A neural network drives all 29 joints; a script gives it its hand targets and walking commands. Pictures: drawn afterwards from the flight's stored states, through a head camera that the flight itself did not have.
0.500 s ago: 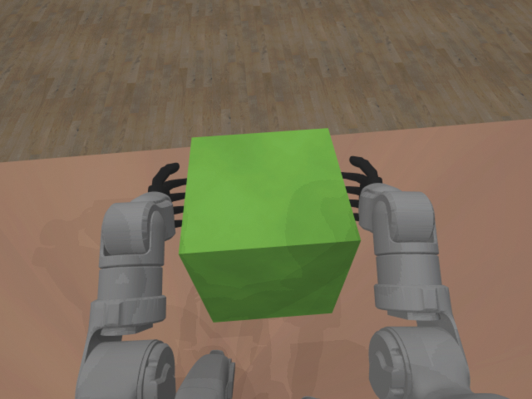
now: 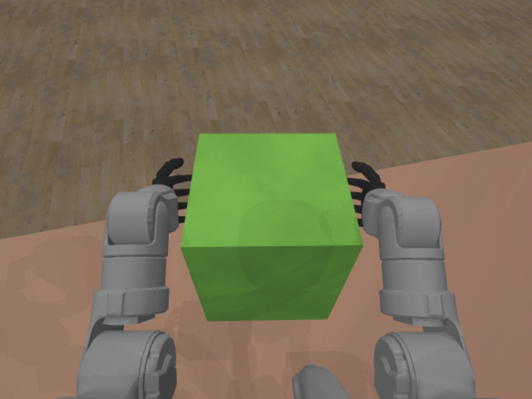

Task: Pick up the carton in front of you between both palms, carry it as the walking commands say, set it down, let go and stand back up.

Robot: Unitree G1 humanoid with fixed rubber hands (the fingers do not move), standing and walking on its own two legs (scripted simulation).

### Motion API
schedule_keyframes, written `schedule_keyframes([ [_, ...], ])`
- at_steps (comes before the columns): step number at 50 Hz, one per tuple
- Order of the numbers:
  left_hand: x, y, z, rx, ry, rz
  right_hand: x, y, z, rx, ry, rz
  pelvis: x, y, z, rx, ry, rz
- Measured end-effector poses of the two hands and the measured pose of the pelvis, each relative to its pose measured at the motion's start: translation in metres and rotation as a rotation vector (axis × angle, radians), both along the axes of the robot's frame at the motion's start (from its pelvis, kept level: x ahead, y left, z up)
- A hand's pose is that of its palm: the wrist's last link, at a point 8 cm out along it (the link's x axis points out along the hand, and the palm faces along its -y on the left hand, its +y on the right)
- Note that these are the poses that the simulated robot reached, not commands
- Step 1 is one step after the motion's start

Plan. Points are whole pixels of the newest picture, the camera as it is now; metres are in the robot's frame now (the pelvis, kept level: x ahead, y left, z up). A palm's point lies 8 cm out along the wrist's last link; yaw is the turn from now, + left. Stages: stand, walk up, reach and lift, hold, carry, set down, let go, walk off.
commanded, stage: carry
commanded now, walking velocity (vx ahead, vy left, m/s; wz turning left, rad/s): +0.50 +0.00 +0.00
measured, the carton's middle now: (267, 232) +0.37 -0.03 +0.02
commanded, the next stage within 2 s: none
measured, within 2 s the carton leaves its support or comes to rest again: neither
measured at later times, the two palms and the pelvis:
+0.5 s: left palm (165, 116) +0.67 +0.17 +0.02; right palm (298, 101) +0.71 -0.13 +0.02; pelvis +0.34 -0.03 -0.05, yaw +4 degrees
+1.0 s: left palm (187, 44) +1.04 +0.15 -0.01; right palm (288, 47) +1.02 -0.15 -0.01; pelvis +0.67 +0.03 -0.11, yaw +0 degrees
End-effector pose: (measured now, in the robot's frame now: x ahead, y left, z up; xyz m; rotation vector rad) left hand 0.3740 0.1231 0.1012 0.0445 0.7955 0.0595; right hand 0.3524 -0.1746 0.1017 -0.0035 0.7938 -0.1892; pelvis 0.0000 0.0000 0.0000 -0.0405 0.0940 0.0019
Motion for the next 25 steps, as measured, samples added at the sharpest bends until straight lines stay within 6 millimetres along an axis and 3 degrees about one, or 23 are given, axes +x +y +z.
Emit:
schedule_keyframes([
  [7, 0.087, 0.007, -0.003, -0.028, -0.03, 0.042, 0.099, 0.006, 0.006, -0.003, -0.032, 0.014, 0.089, -0.004, -0.001, -0.001, 0.0, 0.01],
  [12, 0.163, 0.008, -0.005, -0.024, -0.081, 0.066, 0.182, 0.007, 0.003, -0.006, -0.082, 0.043, 0.169, -0.013, -0.02, 0.023, 0.002, 0.024],
  [15, 0.207, 0.009, -0.017, 0.005, -0.091, 0.096, 0.237, 0.008, -0.016, 0.004, -0.092, 0.083, 0.224, -0.019, -0.046, 0.059, -0.016, 0.062],
  [17, 0.229, 0.016, -0.031, 0.036, -0.077, 0.121, 0.27, 0.015, -0.033, 0.02, -0.077, 0.118, 0.251, -0.021, -0.057, 0.044, -0.006, 0.06],
  [21, 0.254, 0.033, -0.066, 0.035, 0.032, 0.181, 0.314, 0.035, -0.066, -0.001, 0.028, 0.191, 0.295, -0.03, -0.056, 0.063, -0.01, 0.058],
  [25, 0.291, 0.044, -0.077, 0.038, 0.06, 0.21, 0.36, 0.048, -0.079, -0.001, 0.055, 0.223, 0.338, -0.032, -0.052, 0.077, -0.009, 0.058],
])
